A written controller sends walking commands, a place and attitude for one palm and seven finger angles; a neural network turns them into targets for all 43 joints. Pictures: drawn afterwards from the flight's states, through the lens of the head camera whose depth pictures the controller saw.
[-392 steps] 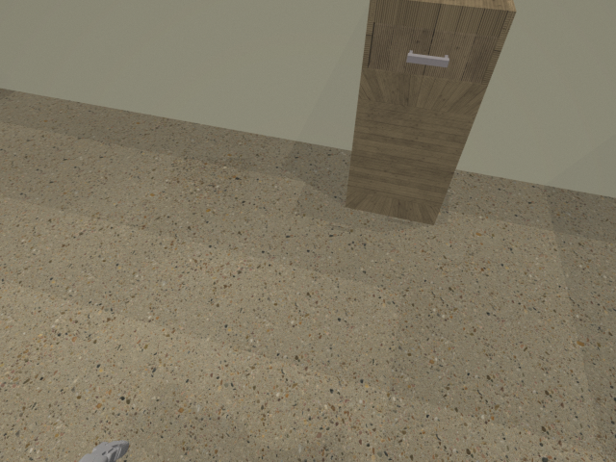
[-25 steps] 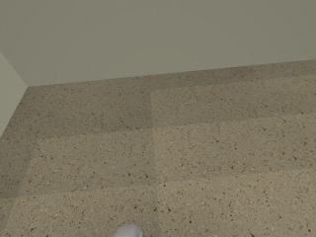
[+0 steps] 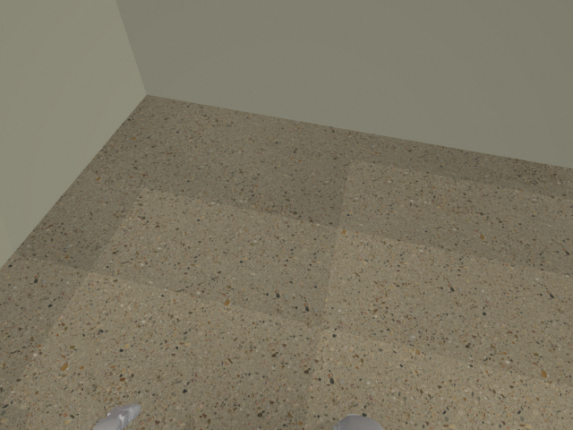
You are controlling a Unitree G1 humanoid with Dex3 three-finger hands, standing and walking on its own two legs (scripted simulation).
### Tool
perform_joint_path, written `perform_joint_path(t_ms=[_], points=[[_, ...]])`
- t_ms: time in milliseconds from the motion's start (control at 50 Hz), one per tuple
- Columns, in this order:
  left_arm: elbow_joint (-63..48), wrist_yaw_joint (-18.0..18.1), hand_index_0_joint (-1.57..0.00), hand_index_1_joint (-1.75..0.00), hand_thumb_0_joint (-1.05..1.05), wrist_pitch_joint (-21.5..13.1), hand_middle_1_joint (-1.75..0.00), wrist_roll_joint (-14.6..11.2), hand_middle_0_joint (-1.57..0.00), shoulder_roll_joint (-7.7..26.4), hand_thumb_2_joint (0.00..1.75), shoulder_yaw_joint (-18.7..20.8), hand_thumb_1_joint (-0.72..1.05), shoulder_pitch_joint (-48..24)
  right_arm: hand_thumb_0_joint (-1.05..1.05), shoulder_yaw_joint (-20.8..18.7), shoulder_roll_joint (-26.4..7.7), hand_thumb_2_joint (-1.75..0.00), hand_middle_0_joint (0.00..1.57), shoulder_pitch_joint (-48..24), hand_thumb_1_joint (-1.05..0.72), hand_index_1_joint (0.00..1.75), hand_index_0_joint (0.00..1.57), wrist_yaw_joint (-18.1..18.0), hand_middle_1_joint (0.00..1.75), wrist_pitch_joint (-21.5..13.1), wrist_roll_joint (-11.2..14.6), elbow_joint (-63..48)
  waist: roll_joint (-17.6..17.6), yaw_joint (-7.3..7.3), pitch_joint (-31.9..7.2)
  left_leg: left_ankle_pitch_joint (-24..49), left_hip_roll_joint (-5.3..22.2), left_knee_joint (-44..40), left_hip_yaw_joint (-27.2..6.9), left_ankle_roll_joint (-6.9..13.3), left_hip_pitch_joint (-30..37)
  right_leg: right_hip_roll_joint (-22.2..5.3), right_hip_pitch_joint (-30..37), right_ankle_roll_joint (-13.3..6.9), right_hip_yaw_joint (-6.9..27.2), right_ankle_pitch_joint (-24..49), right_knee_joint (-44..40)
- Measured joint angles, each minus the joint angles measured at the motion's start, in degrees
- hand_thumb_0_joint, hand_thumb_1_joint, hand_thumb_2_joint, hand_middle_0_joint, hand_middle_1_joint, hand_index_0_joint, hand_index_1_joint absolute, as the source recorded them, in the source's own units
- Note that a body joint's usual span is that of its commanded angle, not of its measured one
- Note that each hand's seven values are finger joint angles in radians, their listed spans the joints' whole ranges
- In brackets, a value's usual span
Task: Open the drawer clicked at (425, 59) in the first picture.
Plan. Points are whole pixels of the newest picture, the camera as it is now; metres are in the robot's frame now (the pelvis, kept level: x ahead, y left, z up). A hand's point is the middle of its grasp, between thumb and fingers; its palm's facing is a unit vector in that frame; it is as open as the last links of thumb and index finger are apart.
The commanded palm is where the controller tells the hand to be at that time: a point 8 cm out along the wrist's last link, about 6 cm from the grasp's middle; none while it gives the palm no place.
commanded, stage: turn to face it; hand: left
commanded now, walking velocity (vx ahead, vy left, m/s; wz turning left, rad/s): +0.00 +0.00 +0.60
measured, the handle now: out of the picture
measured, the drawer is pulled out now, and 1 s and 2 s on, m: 0.00 0.00 0.00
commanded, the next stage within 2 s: none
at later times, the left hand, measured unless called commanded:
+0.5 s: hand out of the picture +0.00 +0.18 -0.16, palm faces +0.32 -0.91 -0.26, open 7.3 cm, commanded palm none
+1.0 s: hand out of the picture -0.01 +0.23 -0.15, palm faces +0.56 -0.78 -0.26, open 7.3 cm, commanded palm none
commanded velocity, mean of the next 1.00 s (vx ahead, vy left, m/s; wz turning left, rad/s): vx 0.00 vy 0.00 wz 0.60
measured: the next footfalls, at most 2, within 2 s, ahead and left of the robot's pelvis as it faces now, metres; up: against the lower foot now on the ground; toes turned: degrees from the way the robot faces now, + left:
right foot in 0.14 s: +0.05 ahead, -0.14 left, +0.00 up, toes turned +2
left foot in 0.58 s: -0.01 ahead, +0.11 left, +0.00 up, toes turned +28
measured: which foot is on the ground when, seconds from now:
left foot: down 0.00-0.14, up 0.16-0.56, down 0.58-1.00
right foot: up 0.00-0.12, down 0.14-0.58, up 0.60-1.00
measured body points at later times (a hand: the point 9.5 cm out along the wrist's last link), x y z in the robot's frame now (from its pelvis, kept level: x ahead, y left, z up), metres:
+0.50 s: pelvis +0.00 -0.03 +0.00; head +0.04 -0.02 +0.44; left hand -0.02 +0.23 -0.14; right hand +0.15 -0.26 -0.15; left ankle -0.05 +0.10 -0.70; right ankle +0.01 -0.14 -0.74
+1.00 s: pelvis +0.00 -0.02 +0.00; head +0.03 +0.00 +0.45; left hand -0.04 +0.27 -0.13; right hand +0.19 -0.19 -0.15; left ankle -0.05 +0.09 -0.74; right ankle +0.08 -0.13 -0.71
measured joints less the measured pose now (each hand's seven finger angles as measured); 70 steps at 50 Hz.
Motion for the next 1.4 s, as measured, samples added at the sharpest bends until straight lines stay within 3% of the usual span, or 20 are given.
perform_joint_path(t_ms=[80, 120, 160, 220, 300, 380, 460, 520, 560, 580, 640, 740, 920, 1000, 1040, 1080, 1140, 1220, 1300, 1400], points=[[-1.4, 0.1, -0.20, -0.30, 0.00, -0.6, -0.29, -0.3, -0.20, -1.0, 0.90, -0.5, 0.91, -1.5, 0.00, -0.4, -0.3, -0.90, 0.21, 1.2, -0.90, 0.30, 0.20, 0.1, 0.30, 0.6, -0.2, 0.3, 1.5, -1.27, -0.1, -0.3, -0.7, 1.5, -2.7, -0.9, -1.4, 1.9, 4.5, -0.6, 0.1, -0.1, -11.0], [-2.2, 0.1, -0.20, -0.30, 0.00, -1.4, -0.30, -0.5, -0.20, -1.5, 0.90, -0.9, 0.91, -1.6, 0.00, -0.8, -0.7, -0.90, 0.21, 1.9, -0.90, 0.30, 0.20, 0.2, 0.30, 1.0, 0.0, 0.5, 2.3, -1.56, -0.3, -1.0, -1.2, 3.5, -4.0, -1.7, -2.8, 2.8, 8.1, -0.9, -0.5, 4.1, -19.2], [-2.6, 0.3, -0.20, -0.30, 0.00, -2.6, -0.30, -0.1, -0.20, -2.4, 0.90, -1.3, 0.91, -1.5, 0.00, -1.4, -1.4, -0.90, 0.21, 2.3, -0.90, 0.30, 0.20, 0.2, 0.30, 1.3, 0.4, 0.7, 3.6, -1.53, -0.2, -5.7, -1.5, 9.3, -4.9, -2.7, -5.4, 3.1, 9.9, -3.9, -1.9, 6.9, -23.1], [-2.7, 0.5, -0.20, -0.30, 0.00, -3.0, -0.30, 0.2, -0.20, -3.9, 0.90, -2.2, 0.91, -0.6, 0.00, -2.2, -2.4, -0.90, 0.20, 2.6, -0.90, 0.30, 0.20, 0.2, 0.30, 2.3, 0.3, 1.2, 4.4, -1.93, 0.2, -12.9, -1.9, 26.9, -2.3, -3.5, -11.4, 1.6, 11.3, -7.1, -4.5, 6.1, -23.2], [-2.0, 0.6, -0.20, -0.30, 0.00, -2.6, -0.30, 0.3, -0.21, -4.8, 0.90, -2.6, 0.91, 1.3, 0.01, -2.7, -3.2, -0.90, 0.20, 2.6, -0.90, 0.30, 0.20, 1.1, 0.30, 2.8, 0.1, 1.8, 4.2, -1.92, 0.2, -8.4, 0.8, 39.1, 0.9, -5.0, -15.1, -0.2, 14.1, -7.2, -7.2, 7.0, -26.3], [-1.1, 0.7, -0.21, -0.30, 0.00, -2.6, -0.30, 0.5, -0.21, -4.8, 0.90, -2.7, 0.91, 2.8, 0.01, -2.6, -3.2, -0.90, 0.20, 2.2, -0.90, 0.30, 0.19, 1.4, 0.30, 3.3, 0.1, 2.2, 3.2, -1.57, 0.5, -7.2, 3.3, 36.6, 2.2, -6.1, -14.3, -1.7, 15.5, -6.8, -10.1, 7.2, -27.6], [-0.3, 0.5, -0.21, -0.30, 0.00, -2.5, -0.30, 0.9, -0.21, -4.1, 0.90, -2.4, 0.91, 4.0, 0.01, -2.0, -2.8, -0.90, 0.20, 0.6, -0.90, 0.30, 0.19, 1.5, 0.30, 3.4, 0.3, 2.2, 1.7, -0.52, 1.3, -8.6, 4.6, 26.7, 4.2, -6.2, -11.1, -3.2, 15.6, -6.2, -12.7, 6.6, -26.8], [0.2, 0.4, -0.21, -0.30, 0.00, -2.2, -0.30, 1.0, -0.21, -2.9, 0.90, -1.8, 0.91, 4.7, 0.01, -1.5, -2.4, -0.90, 0.20, -0.8, -0.91, 0.30, 0.19, 1.5, 0.30, 2.7, 0.5, 1.6, 0.4, 0.59, 1.9, -9.0, 4.5, 17.9, 6.3, -5.4, -7.6, -4.6, 14.8, -5.2, -14.4, 5.2, -24.3], [0.7, 0.3, -0.21, -0.30, 0.00, -1.9, -0.30, 0.8, -0.21, -1.9, 0.90, -1.3, 0.91, 5.4, 0.01, -1.2, -2.3, -0.90, 0.20, -1.4, -0.90, 0.30, 0.19, 1.5, 0.30, 1.9, 0.5, 0.8, -0.4, 0.95, 1.7, -4.6, 4.1, 10.0, 7.5, -4.7, -4.4, -5.8, 13.8, -4.1, -15.7, 3.5, -21.2], [0.9, 0.2, -0.21, -0.30, 0.00, -1.6, -0.30, 0.6, -0.21, -1.3, 0.90, -1.0, 0.91, 5.9, 0.01, -1.1, -2.2, -0.90, 0.20, -1.6, -0.90, 0.30, 0.19, 1.6, 0.30, 1.3, 0.4, 0.3, -0.9, 1.06, 1.4, -2.7, 3.5, 7.1, 7.6, -2.8, -3.3, -6.7, 12.5, -3.6, -15.7, 2.3, -18.2], [2.1, 0.4, -0.20, -0.30, 0.00, 0.4, -0.30, 0.3, -0.21, 0.6, 0.90, -0.1, 0.91, 5.3, 0.00, -0.6, -1.1, -0.90, 0.20, -2.4, -0.90, 0.30, 0.19, 1.2, 0.30, -0.3, 0.4, -0.4, -2.7, 1.59, 1.7, -4.3, 2.2, 9.1, 7.0, 0.4, -4.3, -5.1, 6.0, -1.9, -8.1, -7.7, -2.8], [2.3, 0.1, -0.20, -0.30, 0.01, 0.7, -0.29, 0.2, -0.20, 1.1, 0.90, 0.4, 0.91, 3.6, 0.00, 0.1, -0.4, -0.90, 0.20, -1.4, -0.90, 0.30, 0.20, -0.1, 0.30, -0.6, 0.2, -0.8, -1.5, 1.04, 0.9, -1.2, 1.5, 3.7, 3.9, 0.8, -2.1, -1.9, -0.5, -0.8, -2.8, -2.3, 8.7], [-0.6, 0.1, -0.20, -0.30, 0.00, 0.0, -0.29, -0.1, -0.20, -0.3, 0.90, -0.2, 0.91, -0.1, 0.00, 0.1, 0.4, -0.90, 0.20, 1.3, -0.90, 0.30, 0.20, 0.1, 0.30, 0.1, 0.0, 0.0, 0.4, -0.67, -0.4, 1.9, -0.6, -0.2, -1.3, 0.5, -1.1, 0.4, 1.3, -0.2, 0.4, -0.3, -2.4], [-1.8, 0.2, -0.20, -0.30, 0.00, -0.6, -0.29, -0.4, -0.20, -1.4, 0.90, -0.8, 0.91, -1.5, 0.00, -0.4, 0.1, -0.90, 0.21, 2.4, -0.90, 0.30, 0.20, 0.2, 0.30, 0.8, -0.2, 0.4, 1.7, -1.78, -0.5, 1.8, -1.5, 1.3, -4.1, -0.7, -2.7, 2.4, 5.5, -1.0, 0.3, -0.1, -12.1], [-2.6, 0.2, -0.20, -0.30, 0.00, -1.4, -0.30, -0.5, -0.20, -1.9, 0.90, -1.1, 0.91, -1.5, 0.00, -0.8, -0.3, -0.90, 0.21, 3.0, -0.90, 0.30, 0.20, 0.2, 0.30, 1.1, 0.0, 0.6, 2.4, -1.95, -0.8, 1.3, -2.1, 3.2, -5.5, -1.6, -4.2, 3.3, 9.2, -1.4, -0.2, 4.1, -20.3], [-2.9, 0.4, -0.20, -0.30, 0.00, -2.5, -0.30, -0.1, -0.20, -2.9, 0.90, -1.5, 0.91, -1.3, 0.00, -1.5, -1.2, -0.90, 0.21, 3.3, -0.90, 0.30, 0.20, 0.2, 0.30, 1.5, 0.4, 0.9, 3.9, -1.76, -0.7, -3.7, -2.4, 9.1, -6.3, -2.6, -6.9, 3.6, 10.7, -5.0, -1.8, 7.9, -23.8], [-2.8, 0.6, -0.20, -0.30, 0.00, -2.6, -0.30, 0.2, -0.21, -4.1, 0.90, -2.4, 0.91, 0.1, 0.00, -2.4, -2.3, -0.90, 0.20, 3.6, -0.90, 0.30, 0.20, 0.4, 0.30, 2.5, 0.2, 1.5, 4.7, -1.92, -0.7, -10.8, -2.6, 26.4, -3.3, -3.3, -12.6, 2.1, 12.0, -7.3, -4.2, 6.8, -24.0], [-1.7, 0.8, -0.20, -0.30, 0.00, -2.3, -0.30, 0.2, -0.21, -4.8, 0.90, -2.6, 0.91, 2.2, 0.01, -2.9, -3.1, -0.90, 0.20, 3.7, -0.90, 0.30, 0.20, 1.2, 0.30, 2.8, -0.1, 2.0, 4.2, -1.99, -0.7, -7.0, 0.3, 38.6, 0.0, -4.7, -15.7, 0.4, 14.5, -7.3, -6.7, 7.8, -27.2], [-0.9, 0.8, -0.21, -0.30, 0.00, -2.6, -0.30, 0.5, -0.21, -4.8, 0.90, -2.5, 0.91, 3.6, 0.00, -2.7, -3.1, -0.90, 0.20, 3.4, -0.90, 0.30, 0.19, 1.4, 0.30, 3.2, 0.0, 2.5, 3.0, -1.55, -0.1, -7.0, 2.9, 36.0, 1.4, -5.9, -14.1, -1.3, 15.7, -7.1, -9.4, 7.9, -28.2], [0.1, 0.5, -0.21, -0.30, 0.00, -2.5, -0.30, 0.9, -0.21, -3.8, 0.90, -2.2, 0.91, 5.0, 0.01, -2.0, -2.7, -0.90, 0.20, 1.1, -0.91, 0.30, 0.19, 1.4, 0.30, 3.2, 0.4, 2.6, 1.2, -0.03, 1.1, -9.7, 4.2, 23.7, 4.1, -5.9, -9.5, -3.6, 15.4, -6.1, -12.6, 6.9, -26.5]])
